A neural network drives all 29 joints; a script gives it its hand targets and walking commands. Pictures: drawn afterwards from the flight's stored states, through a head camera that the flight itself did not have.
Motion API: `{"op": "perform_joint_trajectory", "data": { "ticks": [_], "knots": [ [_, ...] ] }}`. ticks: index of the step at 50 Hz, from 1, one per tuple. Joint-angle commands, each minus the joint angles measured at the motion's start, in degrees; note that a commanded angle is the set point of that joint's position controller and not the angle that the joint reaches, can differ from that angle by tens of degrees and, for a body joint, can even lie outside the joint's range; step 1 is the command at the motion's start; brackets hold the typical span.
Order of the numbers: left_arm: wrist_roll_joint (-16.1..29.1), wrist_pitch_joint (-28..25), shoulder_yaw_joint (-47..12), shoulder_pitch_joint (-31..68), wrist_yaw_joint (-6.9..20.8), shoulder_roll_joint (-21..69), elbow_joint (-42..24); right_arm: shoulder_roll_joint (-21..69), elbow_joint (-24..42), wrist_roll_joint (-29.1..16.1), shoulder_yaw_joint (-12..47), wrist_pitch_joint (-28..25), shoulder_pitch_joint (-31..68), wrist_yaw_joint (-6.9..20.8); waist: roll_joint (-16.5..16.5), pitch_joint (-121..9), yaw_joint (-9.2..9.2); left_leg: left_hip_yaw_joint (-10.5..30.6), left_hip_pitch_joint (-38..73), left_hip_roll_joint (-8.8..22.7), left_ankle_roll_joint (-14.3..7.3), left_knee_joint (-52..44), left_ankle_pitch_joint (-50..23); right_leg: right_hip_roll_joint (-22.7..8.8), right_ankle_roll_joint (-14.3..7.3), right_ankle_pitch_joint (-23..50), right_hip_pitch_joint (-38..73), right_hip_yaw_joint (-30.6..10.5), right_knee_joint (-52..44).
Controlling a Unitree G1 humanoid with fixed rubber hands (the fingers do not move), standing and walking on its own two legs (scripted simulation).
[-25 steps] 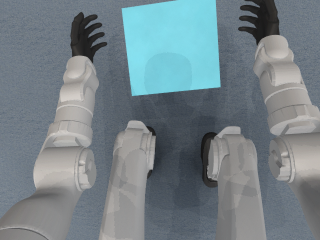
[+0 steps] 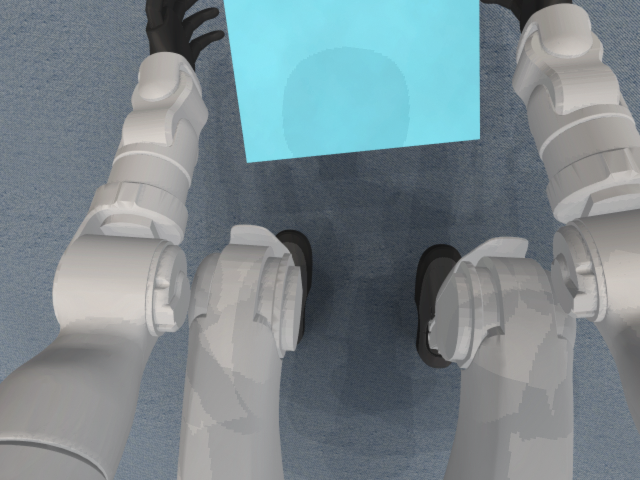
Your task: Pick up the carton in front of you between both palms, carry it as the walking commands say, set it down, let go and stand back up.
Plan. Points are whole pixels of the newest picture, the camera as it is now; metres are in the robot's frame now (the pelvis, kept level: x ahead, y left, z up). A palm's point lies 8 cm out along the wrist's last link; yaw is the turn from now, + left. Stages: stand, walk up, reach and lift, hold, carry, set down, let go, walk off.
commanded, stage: reach and lift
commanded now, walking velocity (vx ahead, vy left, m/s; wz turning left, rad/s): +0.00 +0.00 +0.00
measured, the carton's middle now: (352, 60) +0.50 +0.03 -0.24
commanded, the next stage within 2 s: none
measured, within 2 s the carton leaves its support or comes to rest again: leaves its support in 0.56 s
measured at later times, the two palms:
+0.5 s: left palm (196, 42) +0.50 +0.18 -0.17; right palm (510, 4) +0.53 -0.12 -0.17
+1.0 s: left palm (100, 24) +0.47 +0.17 +0.00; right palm out of the picture +0.50 -0.13 +0.00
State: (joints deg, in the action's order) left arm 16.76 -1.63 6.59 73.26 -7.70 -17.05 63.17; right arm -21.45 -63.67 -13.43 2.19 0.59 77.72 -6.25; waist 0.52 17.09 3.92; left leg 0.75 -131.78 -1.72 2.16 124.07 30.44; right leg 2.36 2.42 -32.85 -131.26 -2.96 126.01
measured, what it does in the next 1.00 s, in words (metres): rises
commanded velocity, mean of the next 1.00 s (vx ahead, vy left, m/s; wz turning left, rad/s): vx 0.00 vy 0.00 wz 0.00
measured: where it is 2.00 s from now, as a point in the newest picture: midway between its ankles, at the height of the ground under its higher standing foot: (360, 317)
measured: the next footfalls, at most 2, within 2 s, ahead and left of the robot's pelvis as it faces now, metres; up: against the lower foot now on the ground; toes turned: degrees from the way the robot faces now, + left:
none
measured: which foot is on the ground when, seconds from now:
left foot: down 0.00-1.00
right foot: down 0.00-1.00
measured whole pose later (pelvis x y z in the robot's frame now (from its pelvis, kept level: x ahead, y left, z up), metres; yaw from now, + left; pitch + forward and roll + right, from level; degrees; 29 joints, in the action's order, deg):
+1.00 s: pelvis +0.00 +0.00 +0.07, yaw -1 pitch +41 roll +1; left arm -6.7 16.6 27.4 58.0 -4.2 -1.7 43.2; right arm -3.3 -49.5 8.0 -20.7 15.9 62.8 -5.7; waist -1.3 -6.3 3.1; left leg 3.7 -122.1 -5.0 4.3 110.5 29.3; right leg 6.9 3.2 -30.8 -121.9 -4.2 112.0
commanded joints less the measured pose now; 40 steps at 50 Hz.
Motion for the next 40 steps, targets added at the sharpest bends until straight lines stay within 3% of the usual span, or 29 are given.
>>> {"op": "perform_joint_trajectory", "data": {
  "ticks": [1, 6, 11, 16, 20, 23, 27, 33, 37, 40],
  "knots": [
    [-1.47, -1.13, 1.45, 8.25, -0.15, -5.83, -4.24, -3.89, 3.33, 0.89, -1.7, -1.02, 11.32, -0.02, -4.11, -66.32, 1.49, -3.27, 34.78, 0.16, 0.81, -9.32, -19.27, -0.26, -0.42, 14.96, 30.65, 3.7, -9.87],
    [-2.04, -1.43, 1.2, 9.01, -0.22, -4.74, -5.38, -3.48, 2.93, 1.19, -2.14, -1.58, 11.77, -0.26, -2.93, -65.34, 1.22, -3.22, 34.03, 0.13, 0.95, -9.82, -18.78, -0.04, -0.75, 14.25, 29.19, 3.48, -10.52],
    [0.07, -1.51, -2.68, 12.11, -0.22, 0.18, -6.62, 1.17, 3.67, 0.03, 0.77, -2.09, 15.14, -0.41, -3.74, -65.26, 0.8, -3.25, 33.4, -0.5, 0.96, -10.69, -17.39, 0.46, -0.91, 13.09, 30.03, 3.54, -11.46],
    [-1.14, -1.83, -2.53, 13.68, -0.38, 5.92, -3.35, 5.7, 2.62, 2.26, 1.28, -2.77, 17.72, -0.9, -4.3, -62.99, 0.19, -2.9, 33.16, -1.42, 0.89, -11.47, -15.55, 1.22, -0.86, 11.2, 30.18, 3.47, -12.7],
    [-2.59, -1.31, -9.13, 28.27, 4.88, 30.88, -5.05, 32.95, 2.1, 2.38, 7.6, -2.16, 28.38, 3.98, -4.96, -63.32, 0.25, -3.16, 30.76, -3.06, 0.19, -10.51, -15.71, 3.41, -1.67, 13.01, 29.68, 3.36, -12.02],
    [-5.37, 1.08, -9.46, 34.75, 9.46, 43.57, -7.4, 46.95, 2.77, 5.03, 6.97, -0.55, 31.64, 7.99, -5.11, -62.03, 0.26, -4.24, 28.83, -4.23, 0.43, -9.62, -13.99, 4.75, -2.13, 12.1, 28.42, 4.41, -11.14],
    [-5.87, 3.09, -10.27, 37.03, 12.23, 50.87, -12.31, 56.6, 7.35, 4.42, 6.81, 1.15, 32.87, 10.2, -5.1, -67.37, 1.17, -5.4, 31.11, -5.23, -0.13, -8.71, -17.91, 5.76, -1.81, 15.62, 29.11, 5.52, -10.06],
    [-3.51, 6.51, -15.12, 35.04, 12.69, 60.73, -23.18, 67.62, 18.45, 1.9, 11.55, 3.98, 32.02, 10.04, -5.5, -87.9, 2.97, -7.28, 41.93, -5.92, 0.43, -8.45, -25.12, 6.99, -1.13, 22.67, 40.64, 6.88, -9.82],
    [-5.66, 10.49, -17.55, 33.05, 13.81, 64.76, -32.32, 73.91, 25.89, 3.89, 13.25, 7.77, 28.11, 10.25, -4.83, -97.07, 2.39, -8.25, 45.24, -6.79, 0.62, -10.97, -23.29, 7.7, -1.03, 21.07, 45.18, 7.45, -12.64],
    [-8.1, 13.91, -17.57, 29.94, 14.87, 67.54, -33.36, 76.86, 26.73, 6.87, 11.71, 10.92, 24.19, 10.89, -4.4, -92.93, 1.43, -8.34, 43.15, -7.27, 0.43, -14.48, -17.31, 8.24, -1.12, 15.33, 42.76, 7.68, -16.34]
  ]
}}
